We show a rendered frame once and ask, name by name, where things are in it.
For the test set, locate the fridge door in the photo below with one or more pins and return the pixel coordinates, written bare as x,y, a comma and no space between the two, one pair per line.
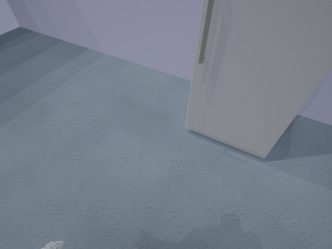
262,60

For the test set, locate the handle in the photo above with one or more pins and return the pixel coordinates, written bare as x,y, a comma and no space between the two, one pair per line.
206,30

